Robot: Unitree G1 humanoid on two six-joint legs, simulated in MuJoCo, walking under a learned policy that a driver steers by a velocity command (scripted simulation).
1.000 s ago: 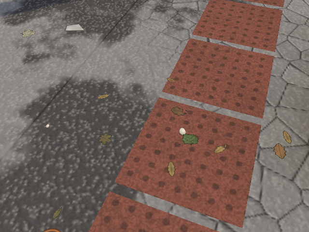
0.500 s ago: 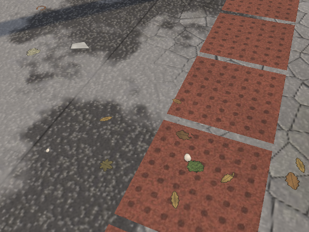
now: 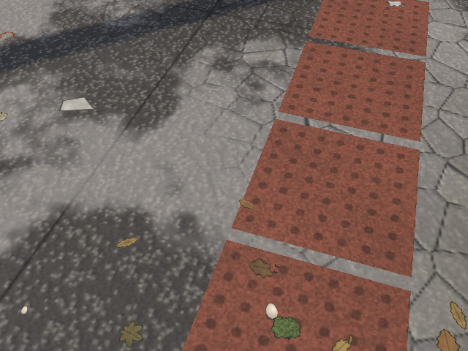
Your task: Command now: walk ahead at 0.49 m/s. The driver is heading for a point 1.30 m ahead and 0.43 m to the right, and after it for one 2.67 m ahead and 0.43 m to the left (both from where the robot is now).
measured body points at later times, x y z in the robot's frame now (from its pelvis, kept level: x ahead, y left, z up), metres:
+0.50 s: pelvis +0.28 -0.08 +0.00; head +0.29 -0.10 +0.45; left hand +0.33 +0.18 -0.12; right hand +0.37 -0.35 -0.14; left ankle +0.29 +0.08 -0.66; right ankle +0.30 -0.16 -0.74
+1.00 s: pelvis +0.55 -0.02 -0.01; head +0.58 +0.00 +0.44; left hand +0.59 +0.25 -0.15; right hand +0.66 -0.28 -0.12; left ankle +0.61 +0.07 -0.74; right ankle +0.46 -0.16 -0.65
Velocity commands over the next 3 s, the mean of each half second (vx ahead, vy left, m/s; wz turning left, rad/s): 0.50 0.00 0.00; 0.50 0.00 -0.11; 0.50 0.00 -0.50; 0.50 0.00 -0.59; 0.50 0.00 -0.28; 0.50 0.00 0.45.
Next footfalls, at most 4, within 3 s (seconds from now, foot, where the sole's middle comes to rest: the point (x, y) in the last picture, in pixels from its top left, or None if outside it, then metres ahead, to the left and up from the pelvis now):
0.30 right None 0.34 -0.17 -0.78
0.86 left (211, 308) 0.65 0.08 -0.78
1.42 right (296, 237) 0.90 -0.21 -0.78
1.92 left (271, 164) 1.24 -0.16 -0.78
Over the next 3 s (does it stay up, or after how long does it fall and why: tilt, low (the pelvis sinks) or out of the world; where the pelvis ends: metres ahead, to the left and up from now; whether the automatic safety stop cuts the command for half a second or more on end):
stays up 1.47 -0.51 -0.03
